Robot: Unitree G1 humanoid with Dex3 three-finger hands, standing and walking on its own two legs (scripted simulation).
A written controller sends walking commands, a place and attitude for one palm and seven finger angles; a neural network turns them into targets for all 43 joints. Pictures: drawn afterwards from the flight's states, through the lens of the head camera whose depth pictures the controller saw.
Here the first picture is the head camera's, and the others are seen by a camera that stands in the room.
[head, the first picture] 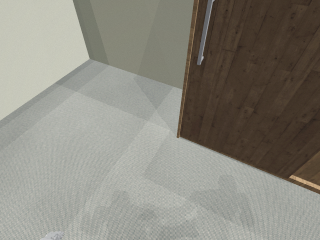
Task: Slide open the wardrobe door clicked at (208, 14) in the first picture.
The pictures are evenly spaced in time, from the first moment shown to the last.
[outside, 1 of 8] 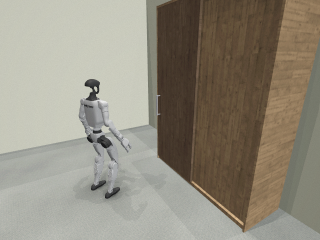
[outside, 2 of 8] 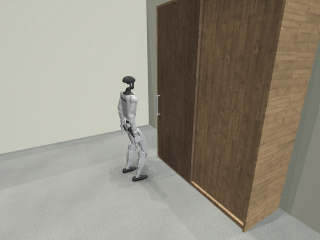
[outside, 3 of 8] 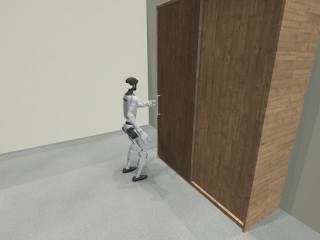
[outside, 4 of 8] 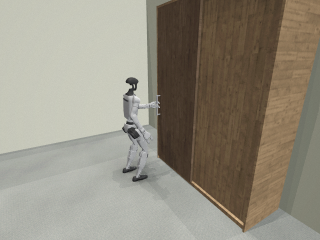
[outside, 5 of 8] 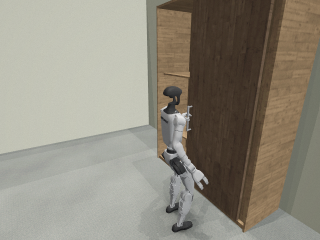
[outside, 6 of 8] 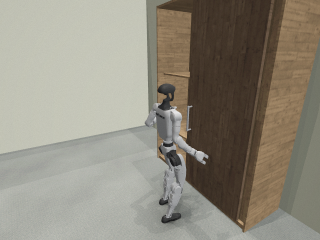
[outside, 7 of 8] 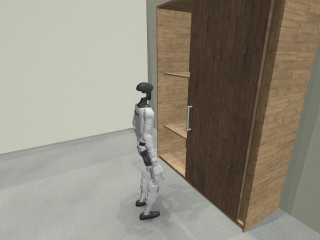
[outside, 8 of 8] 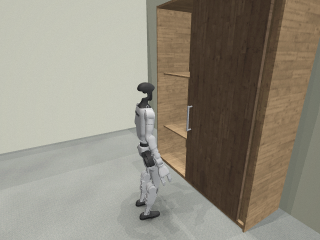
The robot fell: no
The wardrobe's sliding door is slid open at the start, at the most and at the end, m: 0.00 0.68 0.68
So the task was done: yes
